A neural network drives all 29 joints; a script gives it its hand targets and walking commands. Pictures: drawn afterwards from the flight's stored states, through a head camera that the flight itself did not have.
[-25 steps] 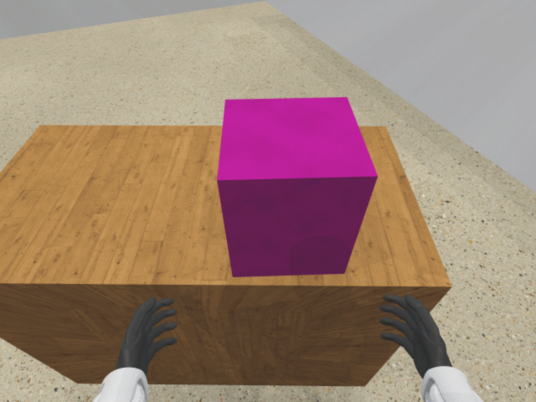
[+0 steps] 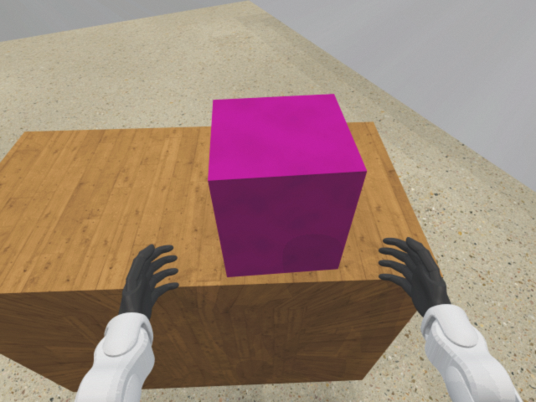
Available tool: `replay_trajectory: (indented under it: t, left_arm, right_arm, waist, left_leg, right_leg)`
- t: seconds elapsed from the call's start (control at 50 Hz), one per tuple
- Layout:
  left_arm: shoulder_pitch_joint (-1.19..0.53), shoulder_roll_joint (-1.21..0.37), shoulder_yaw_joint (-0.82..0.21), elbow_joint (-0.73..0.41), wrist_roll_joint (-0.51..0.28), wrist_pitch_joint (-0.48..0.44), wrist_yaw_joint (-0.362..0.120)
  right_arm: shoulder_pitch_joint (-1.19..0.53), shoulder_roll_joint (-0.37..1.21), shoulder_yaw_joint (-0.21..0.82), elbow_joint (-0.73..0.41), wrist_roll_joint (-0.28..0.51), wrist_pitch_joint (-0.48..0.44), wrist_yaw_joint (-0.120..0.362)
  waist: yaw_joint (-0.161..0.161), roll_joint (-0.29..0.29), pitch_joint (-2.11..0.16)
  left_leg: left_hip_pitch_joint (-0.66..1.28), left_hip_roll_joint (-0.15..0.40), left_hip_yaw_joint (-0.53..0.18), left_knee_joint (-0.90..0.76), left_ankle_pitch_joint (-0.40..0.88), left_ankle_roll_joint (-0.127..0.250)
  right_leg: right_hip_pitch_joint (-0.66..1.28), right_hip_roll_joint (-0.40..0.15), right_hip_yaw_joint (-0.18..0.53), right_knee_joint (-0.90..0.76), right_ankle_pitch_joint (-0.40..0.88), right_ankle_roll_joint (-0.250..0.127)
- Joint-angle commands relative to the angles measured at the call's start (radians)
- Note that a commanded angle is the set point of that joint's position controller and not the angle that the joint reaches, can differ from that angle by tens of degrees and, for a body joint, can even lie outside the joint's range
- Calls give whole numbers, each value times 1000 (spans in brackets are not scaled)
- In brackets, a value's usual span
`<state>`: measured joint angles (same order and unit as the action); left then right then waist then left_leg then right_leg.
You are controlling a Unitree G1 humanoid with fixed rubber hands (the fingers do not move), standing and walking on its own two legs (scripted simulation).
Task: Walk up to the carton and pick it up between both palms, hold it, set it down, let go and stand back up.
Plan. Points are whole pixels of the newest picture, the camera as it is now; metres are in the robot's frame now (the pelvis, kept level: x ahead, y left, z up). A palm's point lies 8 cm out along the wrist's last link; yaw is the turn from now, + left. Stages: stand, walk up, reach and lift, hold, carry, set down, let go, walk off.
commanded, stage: reach and lift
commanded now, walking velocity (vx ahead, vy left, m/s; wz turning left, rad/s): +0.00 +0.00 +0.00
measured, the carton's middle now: (278, 188) +0.46 -0.01 +0.06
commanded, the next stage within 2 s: none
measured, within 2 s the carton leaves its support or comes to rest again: neither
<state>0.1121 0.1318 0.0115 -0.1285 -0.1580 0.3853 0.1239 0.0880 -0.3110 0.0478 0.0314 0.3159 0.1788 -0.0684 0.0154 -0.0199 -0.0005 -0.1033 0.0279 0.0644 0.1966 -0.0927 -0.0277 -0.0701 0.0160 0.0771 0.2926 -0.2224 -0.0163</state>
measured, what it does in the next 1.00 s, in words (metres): stands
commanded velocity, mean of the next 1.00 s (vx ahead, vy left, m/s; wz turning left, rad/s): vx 0.00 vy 0.00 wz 0.00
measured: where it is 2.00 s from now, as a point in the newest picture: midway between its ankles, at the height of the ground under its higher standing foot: outside the picture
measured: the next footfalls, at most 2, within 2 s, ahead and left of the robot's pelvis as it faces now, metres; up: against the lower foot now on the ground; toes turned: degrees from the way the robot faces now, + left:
none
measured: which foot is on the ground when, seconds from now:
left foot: down 0.00-1.00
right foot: down 0.00-1.00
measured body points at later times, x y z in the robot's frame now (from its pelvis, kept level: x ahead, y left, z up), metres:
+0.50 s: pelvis -0.02 +0.00 +0.00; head +0.00 +0.00 +0.45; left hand +0.33 +0.20 +0.11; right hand +0.35 -0.21 +0.11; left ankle +0.01 +0.14 -0.75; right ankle -0.04 -0.11 -0.75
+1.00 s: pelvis -0.02 +0.00 +0.00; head +0.00 +0.01 +0.45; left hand +0.39 +0.20 +0.17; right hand +0.42 -0.20 +0.17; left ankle +0.00 +0.14 -0.75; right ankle -0.04 -0.11 -0.75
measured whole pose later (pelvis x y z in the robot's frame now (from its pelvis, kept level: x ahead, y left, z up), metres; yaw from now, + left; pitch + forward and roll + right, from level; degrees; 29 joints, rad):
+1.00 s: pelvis -0.02 +0.00 +0.00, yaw +2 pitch +5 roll +0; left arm -0.75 0.26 0.13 0.29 -0.23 0.79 0.18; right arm -0.86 -0.40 0.00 0.64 0.37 0.50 -0.07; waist -0.03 -0.01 -0.05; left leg -0.26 0.03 0.00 0.21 -0.05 -0.03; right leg -0.19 0.02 0.03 0.27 -0.17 -0.01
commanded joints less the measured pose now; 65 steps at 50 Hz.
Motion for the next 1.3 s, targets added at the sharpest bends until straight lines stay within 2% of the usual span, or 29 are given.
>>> replay_trajectory:
  t: [0.0, 0.08, 0.22, 0.52, 0.68, 0.98, 1.28]
  left_arm:
    - [-248, 83, 65, -268, -7, 26, 5]
    - [-316, 88, 95, -259, -11, 107, -5]
    - [-498, 114, 130, -235, -26, 218, -8]
    - [-916, 184, 170, -62, -38, 347, 26]
    - [-1093, 224, 176, 46, -43, 366, 40]
    - [-1370, 287, 146, 248, -75, 354, 55]
    - [-1640, 364, 117, 487, -122, 318, 70]
  right_arm:
    - [-284, -143, -64, -214, 21, -8, -12]
    - [-374, -155, -71, -164, 27, 40, -29]
    - [-562, -168, -81, -94, 37, 122, -45]
    - [-964, -210, -116, 67, 37, 244, -42]
    - [-1156, -238, -116, 196, 48, 267, -27]
    - [-1465, -291, -113, 463, 54, 269, 6]
    - [-1761, -322, -82, 708, 56, 268, 23]
  waist:
    - [11, -34, -240]
    - [1, -15, -247]
    - [-7, -11, -276]
    - [-20, -20, -412]
    - [-25, -15, -493]
    - [-51, 13, -654]
    - [-51, 20, -789]
  left_leg:
    - [312, -18, -23, 67, 297, 35]
    - [354, -21, -25, 73, 333, 23]
    - [370, -23, -28, 71, 322, 22]
    - [319, -23, -55, 75, 242, 56]
    - [304, -27, -70, 86, 253, 55]
    - [326, -37, -103, 122, 345, 29]
    - [322, -39, -122, 147, 407, 14]
  right_leg:
    - [-140, 3, -11, -52, 316, 29]
    - [-142, 8, -17, -57, 360, 34]
    - [-144, 13, -30, -60, 356, 47]
    - [-119, 6, -41, -32, 331, 64]
    - [-121, 12, -51, -29, 357, 69]
    - [-196, 29, -85, -43, 432, 80]
    - [-281, 35, -109, -58, 467, 99]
